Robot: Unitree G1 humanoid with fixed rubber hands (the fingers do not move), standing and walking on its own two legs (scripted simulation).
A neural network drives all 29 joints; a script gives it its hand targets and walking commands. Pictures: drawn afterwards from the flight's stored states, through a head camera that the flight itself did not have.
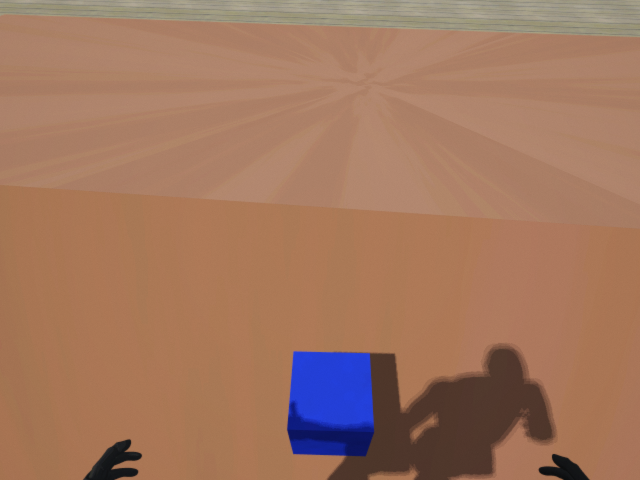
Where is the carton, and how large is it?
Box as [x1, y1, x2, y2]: [287, 351, 373, 455]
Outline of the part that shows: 294,351 287,430 293,453 365,455 373,433 369,353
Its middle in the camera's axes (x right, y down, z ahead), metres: +0.02 +0.47 +1.09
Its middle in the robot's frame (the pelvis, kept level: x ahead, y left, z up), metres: +0.41 +0.01 -0.66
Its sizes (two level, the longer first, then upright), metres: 0.210 0.200 0.250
